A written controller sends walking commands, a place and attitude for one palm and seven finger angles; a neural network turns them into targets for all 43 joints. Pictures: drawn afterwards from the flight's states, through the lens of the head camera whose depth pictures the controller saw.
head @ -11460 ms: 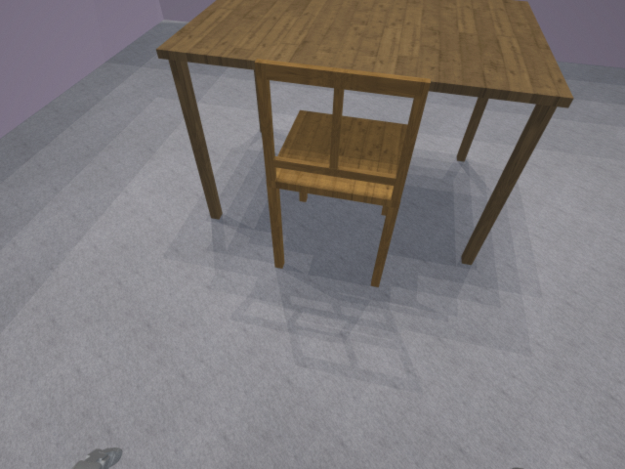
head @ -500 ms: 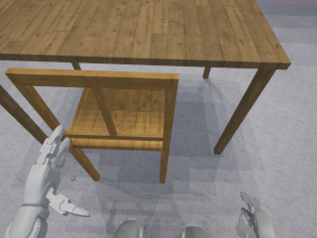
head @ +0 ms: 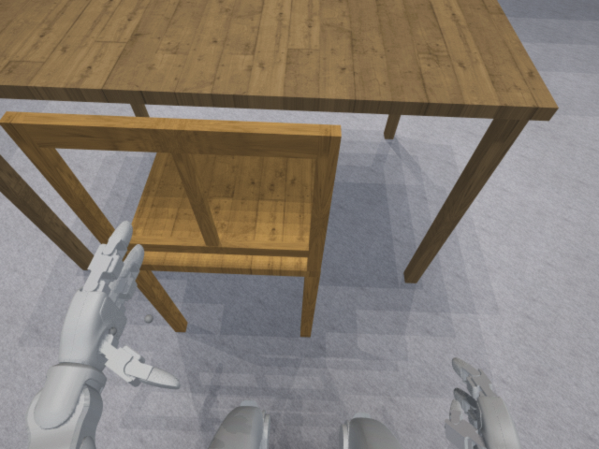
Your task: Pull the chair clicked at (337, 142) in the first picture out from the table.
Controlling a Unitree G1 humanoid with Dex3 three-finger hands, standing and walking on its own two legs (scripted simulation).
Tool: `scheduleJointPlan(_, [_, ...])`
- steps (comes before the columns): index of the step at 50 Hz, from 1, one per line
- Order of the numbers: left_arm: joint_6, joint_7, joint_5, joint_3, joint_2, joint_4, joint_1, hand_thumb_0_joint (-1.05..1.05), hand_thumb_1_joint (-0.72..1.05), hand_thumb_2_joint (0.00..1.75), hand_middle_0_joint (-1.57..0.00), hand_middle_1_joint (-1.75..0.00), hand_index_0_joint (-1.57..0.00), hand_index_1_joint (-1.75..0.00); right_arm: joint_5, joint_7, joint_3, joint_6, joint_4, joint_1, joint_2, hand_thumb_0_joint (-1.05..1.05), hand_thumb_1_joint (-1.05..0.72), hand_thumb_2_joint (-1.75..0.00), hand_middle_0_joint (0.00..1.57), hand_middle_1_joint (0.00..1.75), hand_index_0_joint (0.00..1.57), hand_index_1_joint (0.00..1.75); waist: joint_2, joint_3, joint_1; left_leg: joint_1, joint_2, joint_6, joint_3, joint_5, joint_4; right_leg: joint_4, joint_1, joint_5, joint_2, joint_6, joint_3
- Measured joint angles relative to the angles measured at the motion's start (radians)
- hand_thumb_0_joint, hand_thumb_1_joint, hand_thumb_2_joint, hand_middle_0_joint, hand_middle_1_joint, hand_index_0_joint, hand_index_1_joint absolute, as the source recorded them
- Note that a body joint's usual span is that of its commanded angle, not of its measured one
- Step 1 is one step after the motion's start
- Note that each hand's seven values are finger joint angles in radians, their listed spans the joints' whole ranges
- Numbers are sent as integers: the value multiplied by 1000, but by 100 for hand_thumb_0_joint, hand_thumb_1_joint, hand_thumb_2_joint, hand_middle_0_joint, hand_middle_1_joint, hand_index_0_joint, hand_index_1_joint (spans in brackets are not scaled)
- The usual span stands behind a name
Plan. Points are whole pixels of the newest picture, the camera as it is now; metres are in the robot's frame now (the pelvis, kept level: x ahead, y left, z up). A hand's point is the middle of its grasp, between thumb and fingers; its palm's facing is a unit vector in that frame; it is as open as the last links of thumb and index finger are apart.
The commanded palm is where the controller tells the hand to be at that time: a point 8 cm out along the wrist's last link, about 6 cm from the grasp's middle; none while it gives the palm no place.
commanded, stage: aim the fingers beside a spindle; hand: left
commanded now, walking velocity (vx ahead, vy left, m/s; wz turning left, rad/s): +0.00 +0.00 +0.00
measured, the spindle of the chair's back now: (199, 203) +0.48 +0.19 -0.01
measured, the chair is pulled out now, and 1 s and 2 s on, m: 0.00 0.00 0.00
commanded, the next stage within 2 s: push the fingers through the gap in 1.66 s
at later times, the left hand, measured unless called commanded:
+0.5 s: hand (169, 300) +0.30 +0.18 +0.02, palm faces -0.03 -1.00 -0.03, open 16.9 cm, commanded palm +0.28 +0.24 +0.02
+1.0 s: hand (196, 288) +0.32 +0.16 +0.00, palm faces -0.03 -1.00 -0.04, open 16.9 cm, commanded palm +0.31 +0.21 +0.00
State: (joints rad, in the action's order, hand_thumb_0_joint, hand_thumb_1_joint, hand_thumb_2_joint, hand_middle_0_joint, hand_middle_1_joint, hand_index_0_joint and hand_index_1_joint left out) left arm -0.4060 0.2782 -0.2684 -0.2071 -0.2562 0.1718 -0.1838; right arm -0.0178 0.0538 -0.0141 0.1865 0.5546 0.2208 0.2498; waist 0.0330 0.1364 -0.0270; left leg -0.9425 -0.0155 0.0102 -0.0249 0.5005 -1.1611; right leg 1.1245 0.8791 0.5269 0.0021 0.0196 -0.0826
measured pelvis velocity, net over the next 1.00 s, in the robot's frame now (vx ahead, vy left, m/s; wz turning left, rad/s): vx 0.00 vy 0.01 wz -0.01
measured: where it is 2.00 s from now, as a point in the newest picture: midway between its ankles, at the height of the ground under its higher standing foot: outside the picture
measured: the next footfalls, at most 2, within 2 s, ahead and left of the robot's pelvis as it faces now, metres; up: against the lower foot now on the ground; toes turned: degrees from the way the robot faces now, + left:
none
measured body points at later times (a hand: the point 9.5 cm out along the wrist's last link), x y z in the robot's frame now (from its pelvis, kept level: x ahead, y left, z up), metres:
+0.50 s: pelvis +0.00 +0.01 -0.01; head +0.09 +0.02 +0.43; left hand +0.29 +0.24 +0.02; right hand +0.16 -0.24 -0.10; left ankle +0.03 +0.11 -0.65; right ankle +0.01 -0.11 -0.65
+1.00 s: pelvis +0.00 +0.01 -0.02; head +0.10 +0.01 +0.41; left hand +0.32 +0.21 +0.01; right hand +0.15 -0.24 -0.13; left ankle +0.03 +0.11 -0.65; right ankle +0.01 -0.11 -0.65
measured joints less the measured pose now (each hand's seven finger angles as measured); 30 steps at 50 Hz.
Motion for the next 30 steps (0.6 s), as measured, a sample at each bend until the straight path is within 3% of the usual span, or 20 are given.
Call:
scheduleJointPlan(12, [9,-39,21,11,7,40,65,-2,-50,30,-6,-8,-6,-8,7,-12,-2,-28,-3,10,-2,1,-90,-90,21,30,20,30,-4,7,-12,-40,1,8,13,10,-21,22,44,6,2,-8,13])
scheduleJointPlan(30, [-9,-95,59,67,36,53,118,-2,-50,30,-6,-8,-6,-8,15,-24,1,-67,-10,-15,-7,1,-90,-90,21,30,20,30,-4,18,-6,-103,7,19,20,26,-69,69,106,21,9,-18,20])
